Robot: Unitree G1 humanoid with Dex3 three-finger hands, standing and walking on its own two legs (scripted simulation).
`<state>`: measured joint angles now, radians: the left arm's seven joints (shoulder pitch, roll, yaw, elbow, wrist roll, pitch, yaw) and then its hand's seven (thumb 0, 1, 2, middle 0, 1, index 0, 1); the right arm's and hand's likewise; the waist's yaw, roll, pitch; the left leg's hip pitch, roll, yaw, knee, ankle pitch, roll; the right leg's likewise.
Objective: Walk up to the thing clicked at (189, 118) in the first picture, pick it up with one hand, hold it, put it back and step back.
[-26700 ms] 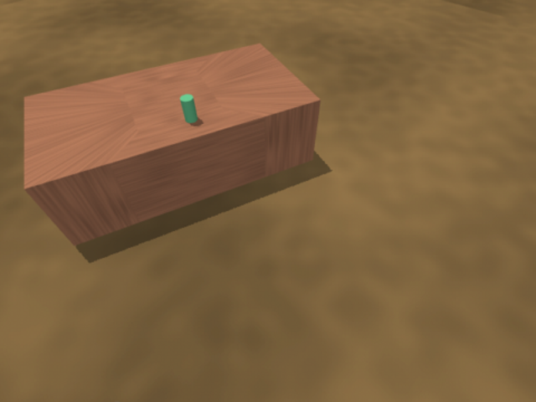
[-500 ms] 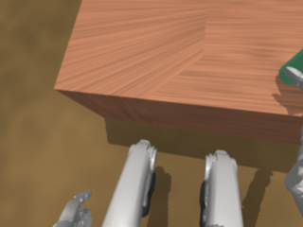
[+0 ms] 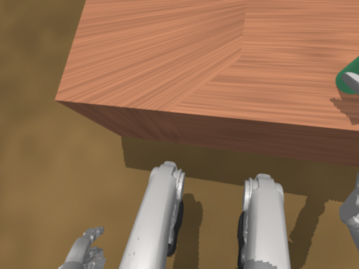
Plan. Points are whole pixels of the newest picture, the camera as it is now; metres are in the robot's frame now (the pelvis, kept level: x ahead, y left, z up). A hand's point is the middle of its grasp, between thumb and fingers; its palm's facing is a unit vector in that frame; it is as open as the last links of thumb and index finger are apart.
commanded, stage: loosen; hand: right
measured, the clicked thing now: out of the picture +0.51 -0.27 +0.00
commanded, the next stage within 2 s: open in 0.12 s
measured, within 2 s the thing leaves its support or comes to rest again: neither
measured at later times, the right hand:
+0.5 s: hand out of the picture +0.52 -0.29 +0.01, palm faces +0.37 +0.93 -0.01, open 11.0 cm
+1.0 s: hand out of the picture +0.52 -0.31 +0.05, palm faces +0.40 +0.92 -0.03, open 16.6 cm
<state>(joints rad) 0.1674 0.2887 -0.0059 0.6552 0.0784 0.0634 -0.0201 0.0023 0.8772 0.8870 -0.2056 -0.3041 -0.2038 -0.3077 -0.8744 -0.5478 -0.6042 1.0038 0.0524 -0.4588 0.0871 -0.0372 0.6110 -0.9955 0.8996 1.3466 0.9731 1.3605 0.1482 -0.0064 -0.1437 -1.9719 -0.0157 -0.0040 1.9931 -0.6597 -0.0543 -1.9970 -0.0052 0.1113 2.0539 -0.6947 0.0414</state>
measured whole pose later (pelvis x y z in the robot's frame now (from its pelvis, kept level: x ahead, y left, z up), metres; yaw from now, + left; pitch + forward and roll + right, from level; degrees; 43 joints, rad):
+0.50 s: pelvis +0.00 +0.00 +0.00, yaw +0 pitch +36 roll +5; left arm 0.18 0.31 0.00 0.65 0.07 0.07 -0.02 0.00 0.89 0.88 -0.21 -0.31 -0.21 -0.31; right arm -0.88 -0.56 -0.60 0.99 0.06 -0.43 0.09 -0.01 0.35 -0.47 0.83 0.70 0.84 0.70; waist 0.15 -0.01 -0.14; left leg -1.98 -0.02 0.00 2.01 -0.66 -0.05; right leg -2.01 0.00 0.12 2.07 -0.69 0.04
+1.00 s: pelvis +0.00 +0.00 +0.01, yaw +0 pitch +35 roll +5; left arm 0.17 0.29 -0.01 0.64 0.05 0.09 -0.01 0.00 0.90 0.88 -0.20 -0.31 -0.21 -0.30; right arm -0.86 -0.58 -0.64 0.91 0.05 -0.36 0.10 -0.02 0.42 -0.09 0.15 0.12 0.15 0.12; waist 0.15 -0.01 -0.14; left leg -1.92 -0.02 0.00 1.96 -0.66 -0.05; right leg -1.95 -0.01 0.11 2.02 -0.70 0.04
